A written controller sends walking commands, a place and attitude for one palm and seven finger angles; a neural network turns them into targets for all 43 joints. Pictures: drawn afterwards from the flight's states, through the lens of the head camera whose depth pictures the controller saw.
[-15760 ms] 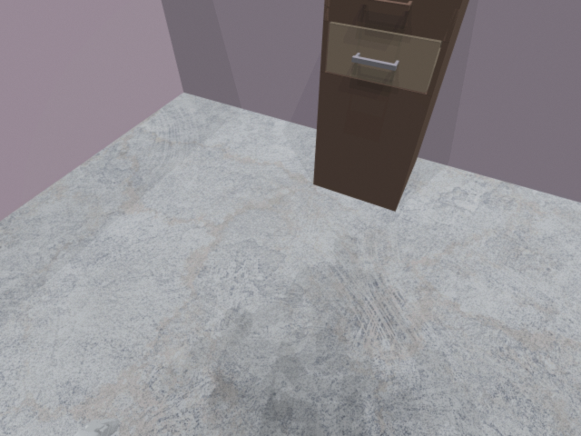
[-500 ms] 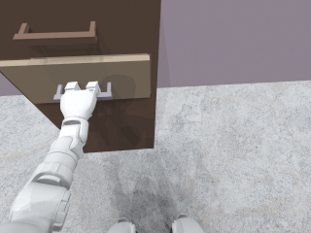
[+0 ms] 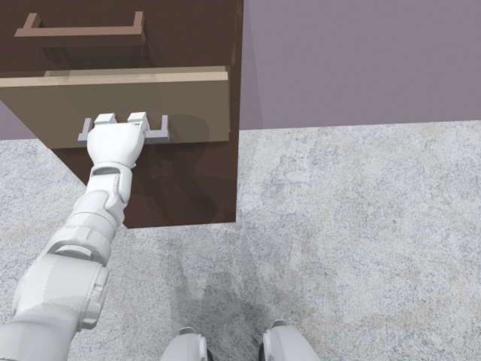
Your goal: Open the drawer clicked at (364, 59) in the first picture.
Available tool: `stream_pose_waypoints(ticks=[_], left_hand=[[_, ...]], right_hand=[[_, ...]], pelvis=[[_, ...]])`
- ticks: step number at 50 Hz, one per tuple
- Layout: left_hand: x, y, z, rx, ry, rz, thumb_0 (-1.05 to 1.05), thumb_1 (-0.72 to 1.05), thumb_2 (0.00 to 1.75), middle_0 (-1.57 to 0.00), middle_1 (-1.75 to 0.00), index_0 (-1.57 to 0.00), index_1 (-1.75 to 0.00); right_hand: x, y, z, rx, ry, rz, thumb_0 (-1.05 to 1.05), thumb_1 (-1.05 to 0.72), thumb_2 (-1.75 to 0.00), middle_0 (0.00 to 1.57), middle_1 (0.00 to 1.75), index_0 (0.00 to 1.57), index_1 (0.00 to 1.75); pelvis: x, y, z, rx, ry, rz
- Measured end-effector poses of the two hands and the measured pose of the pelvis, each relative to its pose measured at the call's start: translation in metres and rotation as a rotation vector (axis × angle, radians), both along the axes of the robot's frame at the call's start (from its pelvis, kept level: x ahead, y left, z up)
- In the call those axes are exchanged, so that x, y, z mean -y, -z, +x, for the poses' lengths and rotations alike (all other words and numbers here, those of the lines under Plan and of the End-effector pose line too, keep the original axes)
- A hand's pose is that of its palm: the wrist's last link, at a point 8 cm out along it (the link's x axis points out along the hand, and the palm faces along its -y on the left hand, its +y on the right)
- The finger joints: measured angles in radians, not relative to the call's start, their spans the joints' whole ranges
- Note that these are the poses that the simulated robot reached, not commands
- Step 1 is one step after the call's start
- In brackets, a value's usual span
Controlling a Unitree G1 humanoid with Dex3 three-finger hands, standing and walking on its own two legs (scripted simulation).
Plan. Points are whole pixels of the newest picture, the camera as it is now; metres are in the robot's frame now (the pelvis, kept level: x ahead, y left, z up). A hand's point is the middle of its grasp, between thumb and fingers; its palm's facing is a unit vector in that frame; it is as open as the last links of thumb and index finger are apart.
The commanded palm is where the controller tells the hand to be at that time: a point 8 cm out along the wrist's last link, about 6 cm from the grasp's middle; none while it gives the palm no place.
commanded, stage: pull the drawer open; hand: left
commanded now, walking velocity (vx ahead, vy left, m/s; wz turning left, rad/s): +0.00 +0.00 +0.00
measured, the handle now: (126, 129) +0.53 +0.18 +0.00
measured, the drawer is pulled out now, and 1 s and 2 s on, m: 0.03 0.09 0.26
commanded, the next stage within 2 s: none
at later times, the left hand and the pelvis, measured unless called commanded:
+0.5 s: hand (127, 169) +0.46 +0.18 -0.02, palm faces -0.05 -0.06 -1.00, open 5.3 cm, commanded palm +0.41 +0.19 +0.03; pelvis +0.00 +0.00 +0.01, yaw -2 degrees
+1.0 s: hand (121, 186) +0.43 +0.19 -0.02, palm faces -0.06 -0.04 -1.00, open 5.1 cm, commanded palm +0.41 +0.18 +0.03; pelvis +0.01 +0.00 +0.01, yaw +1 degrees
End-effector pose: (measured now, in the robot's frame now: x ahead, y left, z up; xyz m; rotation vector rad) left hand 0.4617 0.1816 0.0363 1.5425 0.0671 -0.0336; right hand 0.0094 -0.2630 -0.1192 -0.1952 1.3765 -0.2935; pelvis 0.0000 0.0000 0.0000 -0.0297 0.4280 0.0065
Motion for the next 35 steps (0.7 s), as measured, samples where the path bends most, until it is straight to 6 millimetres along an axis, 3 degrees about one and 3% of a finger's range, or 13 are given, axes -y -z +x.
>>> stream_pose_waypoints(ticks=[9, 18, 26, 35], left_hand=[[0.000, 0.001, -0.001, 0.013, 0.002, 0.008, -0.01, 0.78, 0.85, -0.36, -1.35, -0.42, -1.35], [0.000, 0.000, -0.003, 0.006, -0.001, -0.016, 0.00, 0.78, 0.82, -0.35, -1.35, -0.42, -1.35], [-0.002, 0.001, -0.024, 0.021, 0.021, -0.038, 0.00, 0.79, 0.81, -0.29, -1.35, -0.39, -1.32], [-0.002, 0.002, -0.064, 0.049, 0.016, -0.051, 0.00, 0.79, 0.81, -0.27, -1.35, -0.38, -1.30]], right_hand=[[0.004, 0.000, -0.041, -0.074, 0.032, -0.006, 0.01, -0.90, -0.90, 0.20, 0.30, 0.20, 0.30], [0.004, -0.005, -0.042, -0.057, 0.045, -0.009, 0.01, -0.90, -0.90, 0.20, 0.30, 0.20, 0.30], [-0.002, -0.008, -0.005, 0.007, 0.035, 0.015, 0.01, -0.90, -0.90, 0.20, 0.30, 0.20, 0.30], [-0.011, -0.017, 0.071, 0.141, -0.025, 0.046, 0.01, -0.90, -0.90, 0.20, 0.30, 0.20, 0.30]], pelvis=[[0.002, 0.003, -0.009, -0.009, 0.003, 0.000], [0.001, 0.000, -0.011, -0.005, 0.017, 0.001], [-0.004, -0.009, 0.004, 0.018, 0.037, 0.007], [-0.007, -0.021, 0.024, 0.059, 0.033, 0.005]])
